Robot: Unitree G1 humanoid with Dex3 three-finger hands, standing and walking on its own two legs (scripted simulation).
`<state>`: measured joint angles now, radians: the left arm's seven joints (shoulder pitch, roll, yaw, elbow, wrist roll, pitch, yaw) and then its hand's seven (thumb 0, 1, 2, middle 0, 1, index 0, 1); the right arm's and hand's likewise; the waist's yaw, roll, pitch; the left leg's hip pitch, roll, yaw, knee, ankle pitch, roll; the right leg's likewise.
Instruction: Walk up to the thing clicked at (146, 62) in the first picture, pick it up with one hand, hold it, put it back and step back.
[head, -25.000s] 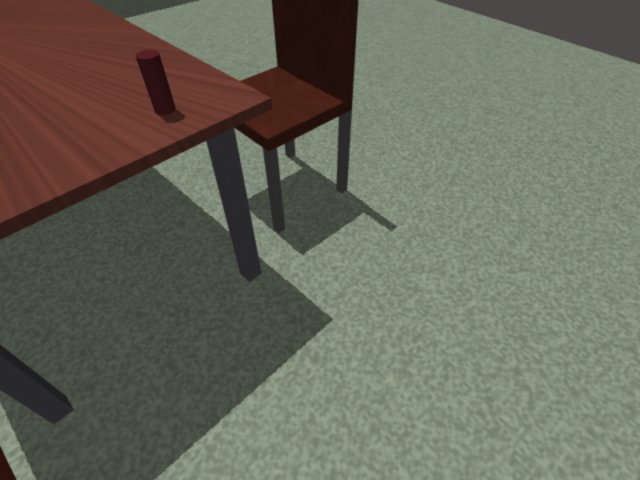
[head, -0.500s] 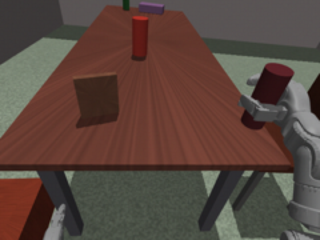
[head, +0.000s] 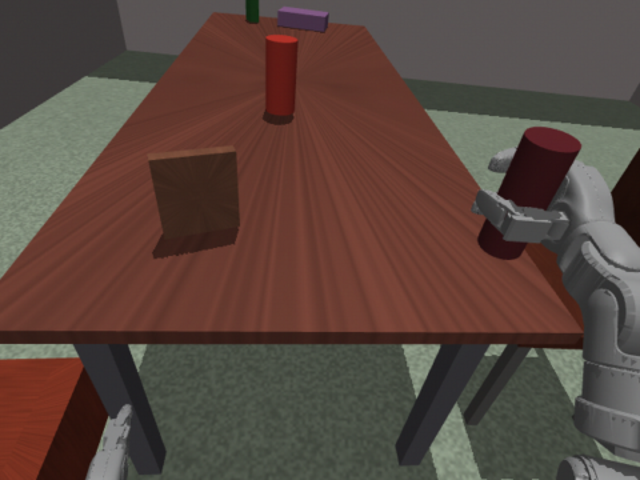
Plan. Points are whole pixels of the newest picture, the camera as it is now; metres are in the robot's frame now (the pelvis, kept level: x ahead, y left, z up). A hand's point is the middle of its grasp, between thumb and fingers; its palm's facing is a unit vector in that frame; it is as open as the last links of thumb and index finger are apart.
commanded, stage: crouch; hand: right
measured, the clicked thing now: (523, 197) +0.34 -0.18 +0.27
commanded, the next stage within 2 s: lower in 1.54 s
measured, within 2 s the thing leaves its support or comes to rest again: neither
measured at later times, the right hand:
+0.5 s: hand (483, 228) +0.39 -0.18 +0.19, palm faces +0.14 +0.99 +0.01, open 6.7 cm
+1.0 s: hand (465, 218) +0.46 -0.19 +0.16, palm faces +0.15 +0.99 +0.00, open 6.7 cm
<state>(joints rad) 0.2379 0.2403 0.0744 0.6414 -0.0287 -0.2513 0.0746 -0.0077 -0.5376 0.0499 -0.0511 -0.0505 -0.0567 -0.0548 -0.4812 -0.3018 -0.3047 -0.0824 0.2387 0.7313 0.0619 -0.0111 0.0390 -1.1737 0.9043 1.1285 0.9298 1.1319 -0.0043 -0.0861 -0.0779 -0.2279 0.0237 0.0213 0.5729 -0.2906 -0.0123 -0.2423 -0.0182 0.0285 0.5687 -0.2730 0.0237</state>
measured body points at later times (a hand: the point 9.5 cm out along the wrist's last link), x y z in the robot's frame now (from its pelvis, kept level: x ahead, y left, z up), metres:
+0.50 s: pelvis -0.01 +0.00 +0.00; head -0.03 +0.01 +0.45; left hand +0.15 +0.25 -0.06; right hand +0.38 -0.23 +0.20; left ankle +0.01 +0.13 -0.73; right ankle +0.02 -0.14 -0.73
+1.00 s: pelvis -0.01 -0.01 -0.01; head +0.02 -0.01 +0.44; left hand +0.13 +0.25 -0.07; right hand +0.45 -0.24 +0.16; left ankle +0.01 +0.13 -0.73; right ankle +0.02 -0.14 -0.73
